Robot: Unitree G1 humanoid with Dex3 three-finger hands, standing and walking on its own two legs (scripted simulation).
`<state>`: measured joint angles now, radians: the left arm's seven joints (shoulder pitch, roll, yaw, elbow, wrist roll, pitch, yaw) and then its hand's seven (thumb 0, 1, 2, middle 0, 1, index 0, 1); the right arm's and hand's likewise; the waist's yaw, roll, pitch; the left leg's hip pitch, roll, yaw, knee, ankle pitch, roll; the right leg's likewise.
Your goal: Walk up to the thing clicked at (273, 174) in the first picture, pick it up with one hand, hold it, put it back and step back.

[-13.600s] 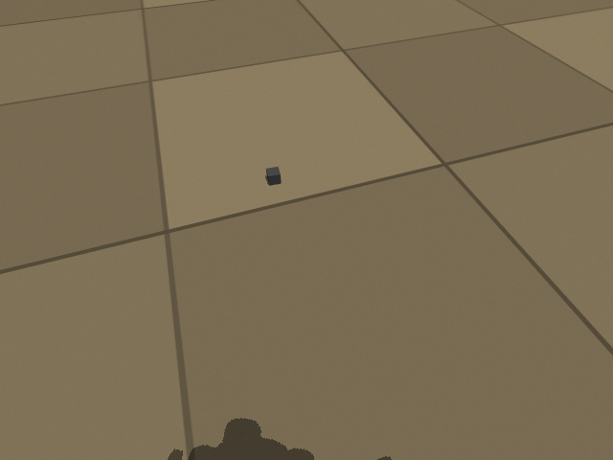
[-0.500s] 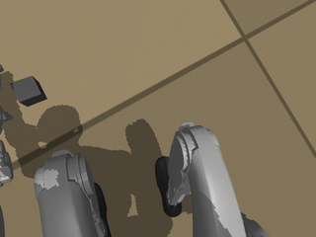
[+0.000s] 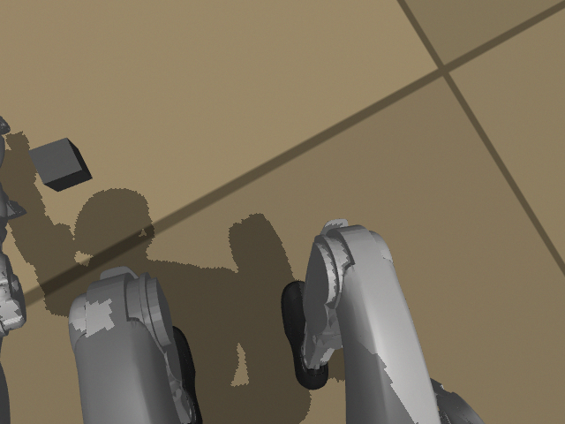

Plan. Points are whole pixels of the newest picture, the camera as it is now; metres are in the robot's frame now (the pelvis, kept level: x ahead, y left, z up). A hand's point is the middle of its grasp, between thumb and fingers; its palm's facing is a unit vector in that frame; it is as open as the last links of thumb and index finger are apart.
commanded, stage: approach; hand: left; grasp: from above
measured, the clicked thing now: (62, 165) +0.51 +0.28 -0.29
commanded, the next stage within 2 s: rest palm in 1.36 s
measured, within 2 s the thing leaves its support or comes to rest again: neither
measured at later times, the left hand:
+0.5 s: hand (45, 133) +0.52 +0.26 -0.17, palm faces -0.34 -0.13 -0.93, open 13.6 cm
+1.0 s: hand (18, 151) +0.49 +0.29 -0.17, palm faces -0.38 -0.14 -0.91, open 14.1 cm
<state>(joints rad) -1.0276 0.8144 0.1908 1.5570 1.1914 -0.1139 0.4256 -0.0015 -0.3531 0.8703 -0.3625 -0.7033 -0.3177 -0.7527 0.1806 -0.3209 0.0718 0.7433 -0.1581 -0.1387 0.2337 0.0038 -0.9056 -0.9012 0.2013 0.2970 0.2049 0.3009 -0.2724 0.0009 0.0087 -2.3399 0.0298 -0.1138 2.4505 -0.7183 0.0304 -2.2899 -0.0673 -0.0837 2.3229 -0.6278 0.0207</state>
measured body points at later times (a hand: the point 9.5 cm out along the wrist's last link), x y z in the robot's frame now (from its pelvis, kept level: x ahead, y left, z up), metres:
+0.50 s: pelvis +0.00 +0.00 -0.01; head +0.27 +0.06 +0.35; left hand +0.54 +0.27 -0.12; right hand -0.01 -0.27 -0.09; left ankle +0.07 +0.12 -0.29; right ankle +0.11 -0.13 -0.29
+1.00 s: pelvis +0.00 +0.00 +0.00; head +0.25 +0.08 +0.37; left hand +0.51 +0.30 -0.11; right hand +0.04 -0.27 -0.08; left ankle +0.07 +0.12 -0.29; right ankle +0.11 -0.13 -0.29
